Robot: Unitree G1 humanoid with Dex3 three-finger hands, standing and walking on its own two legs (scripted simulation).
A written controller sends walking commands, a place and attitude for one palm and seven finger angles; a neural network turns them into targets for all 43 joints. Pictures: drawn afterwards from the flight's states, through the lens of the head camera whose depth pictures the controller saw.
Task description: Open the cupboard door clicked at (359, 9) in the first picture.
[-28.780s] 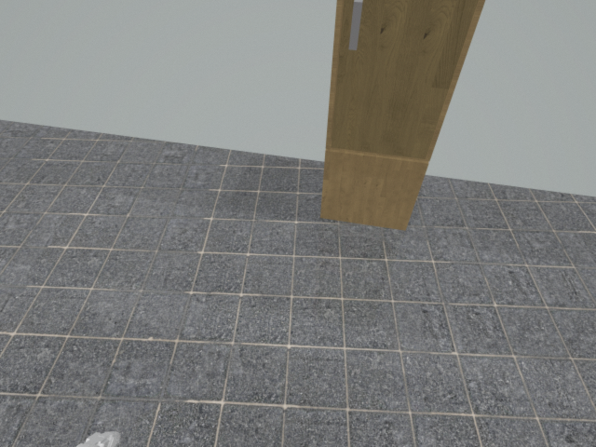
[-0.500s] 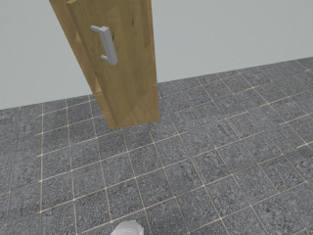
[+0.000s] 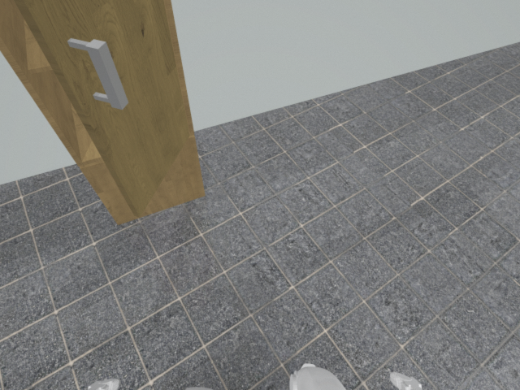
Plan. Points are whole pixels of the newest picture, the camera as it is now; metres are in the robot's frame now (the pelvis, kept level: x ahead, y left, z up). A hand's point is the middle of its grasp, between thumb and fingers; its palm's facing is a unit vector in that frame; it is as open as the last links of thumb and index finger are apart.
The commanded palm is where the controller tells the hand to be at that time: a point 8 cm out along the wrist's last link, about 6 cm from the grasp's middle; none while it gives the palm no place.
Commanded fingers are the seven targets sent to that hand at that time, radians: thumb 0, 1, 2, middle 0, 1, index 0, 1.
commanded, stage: walk to a spot facing it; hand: left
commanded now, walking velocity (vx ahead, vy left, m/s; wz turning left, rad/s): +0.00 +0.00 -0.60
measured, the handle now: (98, 74) +0.58 +0.36 +0.11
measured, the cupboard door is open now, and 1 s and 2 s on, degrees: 49 49 49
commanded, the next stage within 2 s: none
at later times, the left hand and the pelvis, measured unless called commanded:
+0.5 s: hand (192, 342) +0.20 +0.14 -0.16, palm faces -0.34 -0.92 -0.17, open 7.4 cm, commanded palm none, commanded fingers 0.00 0.90 0.90 -0.20 -0.30 -0.20 -0.30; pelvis +0.03 -0.01 +0.00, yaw -19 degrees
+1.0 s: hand (268, 280) +0.34 +0.01 -0.18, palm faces -0.60 -0.79 -0.15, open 7.4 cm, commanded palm none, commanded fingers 0.00 0.90 0.90 -0.20 -0.30 -0.20 -0.30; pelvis +0.18 -0.10 -0.01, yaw -37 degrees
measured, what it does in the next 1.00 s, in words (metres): walks ahead, turning right: right foot, then left foot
